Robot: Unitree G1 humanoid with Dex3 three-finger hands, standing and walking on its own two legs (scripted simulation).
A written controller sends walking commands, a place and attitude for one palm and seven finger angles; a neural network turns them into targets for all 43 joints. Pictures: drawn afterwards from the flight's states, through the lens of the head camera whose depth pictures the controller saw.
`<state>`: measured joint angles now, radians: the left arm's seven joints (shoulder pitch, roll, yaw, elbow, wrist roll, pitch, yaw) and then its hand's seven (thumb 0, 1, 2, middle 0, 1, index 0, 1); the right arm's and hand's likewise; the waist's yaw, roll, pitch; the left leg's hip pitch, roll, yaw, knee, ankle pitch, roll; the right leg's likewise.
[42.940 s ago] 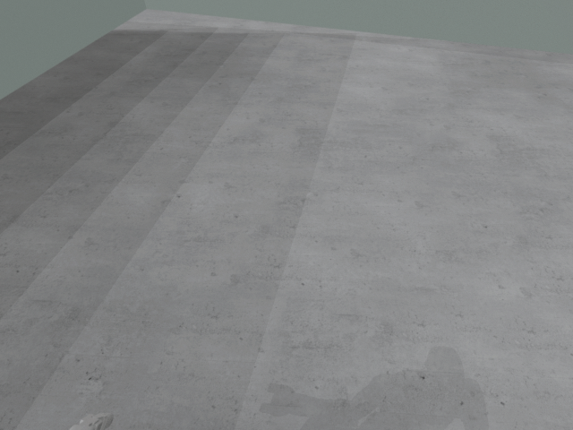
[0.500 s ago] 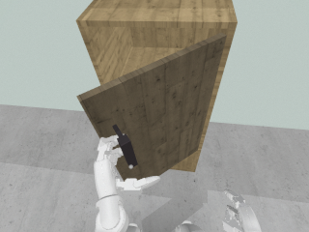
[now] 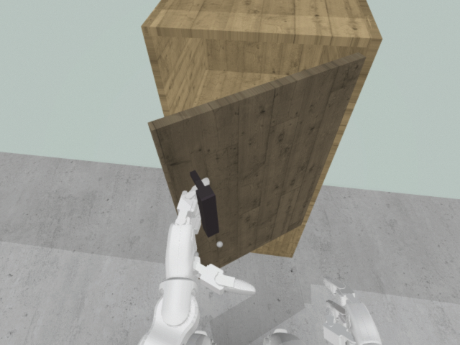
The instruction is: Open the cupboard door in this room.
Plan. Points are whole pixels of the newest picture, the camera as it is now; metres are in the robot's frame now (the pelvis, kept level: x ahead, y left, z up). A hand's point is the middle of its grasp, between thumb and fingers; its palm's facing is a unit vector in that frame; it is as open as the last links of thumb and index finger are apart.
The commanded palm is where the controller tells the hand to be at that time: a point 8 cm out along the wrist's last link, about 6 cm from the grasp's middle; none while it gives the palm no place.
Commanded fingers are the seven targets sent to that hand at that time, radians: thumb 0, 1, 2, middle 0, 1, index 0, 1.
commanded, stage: slide the hand sideways off the handle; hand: left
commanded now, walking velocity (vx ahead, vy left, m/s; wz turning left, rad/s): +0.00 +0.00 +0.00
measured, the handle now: (203, 204) +0.34 +0.07 +0.06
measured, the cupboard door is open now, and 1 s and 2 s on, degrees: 36 40 40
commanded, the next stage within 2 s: draw the hand back to the body in 1.10 s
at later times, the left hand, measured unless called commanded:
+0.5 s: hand (209, 269) +0.23 +0.05 +0.07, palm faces -0.15 -0.99 +0.02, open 16.4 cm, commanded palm +0.20 +0.10 +0.06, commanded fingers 0.00 -0.50 0.30 -0.15 -0.30 -0.15 -0.30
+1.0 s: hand (173, 289) +0.20 +0.10 +0.06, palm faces -0.12 -0.99 +0.00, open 16.4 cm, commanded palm +0.17 +0.15 +0.06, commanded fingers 0.00 -0.50 0.30 -0.15 -0.30 -0.15 -0.30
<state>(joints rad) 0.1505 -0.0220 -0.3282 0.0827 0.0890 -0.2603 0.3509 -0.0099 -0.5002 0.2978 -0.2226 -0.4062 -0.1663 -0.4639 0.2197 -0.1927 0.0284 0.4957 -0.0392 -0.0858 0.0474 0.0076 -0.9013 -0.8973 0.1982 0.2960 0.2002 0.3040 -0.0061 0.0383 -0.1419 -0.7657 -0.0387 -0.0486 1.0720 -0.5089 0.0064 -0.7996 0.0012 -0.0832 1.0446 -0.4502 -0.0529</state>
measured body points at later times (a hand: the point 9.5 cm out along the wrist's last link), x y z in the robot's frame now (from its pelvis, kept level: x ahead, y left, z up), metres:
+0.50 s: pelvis +0.01 +0.02 -0.01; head +0.06 +0.02 +0.44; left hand +0.23 +0.10 +0.07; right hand +0.20 -0.19 -0.08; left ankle +0.01 +0.12 -0.67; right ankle +0.04 -0.09 -0.67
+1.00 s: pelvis +0.02 +0.01 -0.02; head +0.07 +0.00 +0.43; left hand +0.20 +0.15 +0.06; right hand +0.20 -0.22 -0.08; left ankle +0.01 +0.12 -0.67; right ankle +0.04 -0.09 -0.67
